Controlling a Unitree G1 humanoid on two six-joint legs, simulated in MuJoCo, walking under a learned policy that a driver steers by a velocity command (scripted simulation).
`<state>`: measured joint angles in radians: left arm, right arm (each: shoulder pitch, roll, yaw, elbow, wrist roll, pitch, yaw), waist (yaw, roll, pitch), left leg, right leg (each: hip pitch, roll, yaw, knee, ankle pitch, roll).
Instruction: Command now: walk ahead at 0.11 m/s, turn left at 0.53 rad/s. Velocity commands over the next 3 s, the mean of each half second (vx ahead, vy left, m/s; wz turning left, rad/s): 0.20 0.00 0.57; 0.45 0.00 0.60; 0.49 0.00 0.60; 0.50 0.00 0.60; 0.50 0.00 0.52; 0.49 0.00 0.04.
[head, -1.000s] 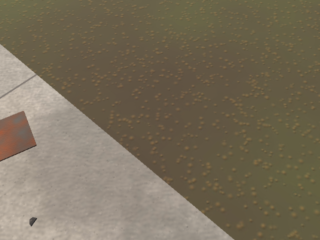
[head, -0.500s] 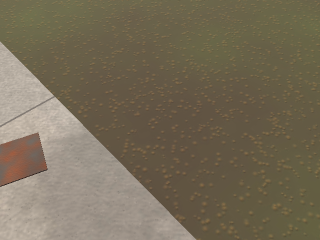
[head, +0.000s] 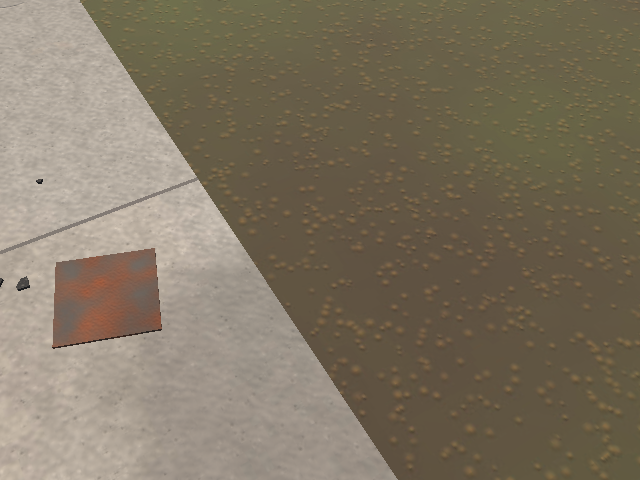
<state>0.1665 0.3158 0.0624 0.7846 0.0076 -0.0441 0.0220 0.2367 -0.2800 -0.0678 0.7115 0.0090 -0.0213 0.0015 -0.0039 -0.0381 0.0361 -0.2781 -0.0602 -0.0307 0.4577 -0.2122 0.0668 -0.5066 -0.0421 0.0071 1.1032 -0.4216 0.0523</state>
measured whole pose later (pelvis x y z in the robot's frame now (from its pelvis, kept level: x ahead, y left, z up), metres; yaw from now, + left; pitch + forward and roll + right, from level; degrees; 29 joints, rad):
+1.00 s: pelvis +0.32 +0.17 +0.00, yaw +36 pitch +2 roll -1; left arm 0.17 0.32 0.05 0.69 0.01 -0.10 0.00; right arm 0.30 -0.28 -0.06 0.67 0.01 -0.05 0.02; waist -0.02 -0.04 0.05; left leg -0.24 -0.09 -0.05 0.40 -0.18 0.09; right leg -0.60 -0.10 0.04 1.07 -0.26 0.03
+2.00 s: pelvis +0.67 +0.59 +0.00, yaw +71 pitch +1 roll +0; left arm 0.16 0.32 0.05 0.70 0.01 -0.10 0.00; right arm 0.28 -0.29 -0.07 0.67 0.01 -0.04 0.02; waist -0.02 -0.03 0.07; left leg -0.26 -0.11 -0.04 0.42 -0.16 0.10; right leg -0.55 -0.09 0.06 1.09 -0.31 0.03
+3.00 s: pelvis +0.75 +1.11 +0.00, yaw +85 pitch +1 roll +1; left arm 0.25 0.32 0.05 0.80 -0.02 -0.05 0.00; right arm 0.27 -0.26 -0.05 0.77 -0.01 -0.09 0.02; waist -0.02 -0.05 0.03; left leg -0.18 -0.05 0.08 0.33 -0.17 0.06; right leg -0.58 -0.09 0.06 1.08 -0.27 0.01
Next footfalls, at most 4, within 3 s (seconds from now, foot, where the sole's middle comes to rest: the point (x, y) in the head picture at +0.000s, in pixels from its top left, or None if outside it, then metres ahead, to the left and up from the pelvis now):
0.30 right None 0.19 -0.11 -0.78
0.80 left None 0.32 0.25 -0.78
1.28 right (181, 371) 0.69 0.29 -0.78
1.80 left None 0.63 0.67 -0.78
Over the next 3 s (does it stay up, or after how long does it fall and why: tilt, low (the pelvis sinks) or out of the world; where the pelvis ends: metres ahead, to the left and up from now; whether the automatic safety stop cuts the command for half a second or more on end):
stays up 0.75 1.11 0.00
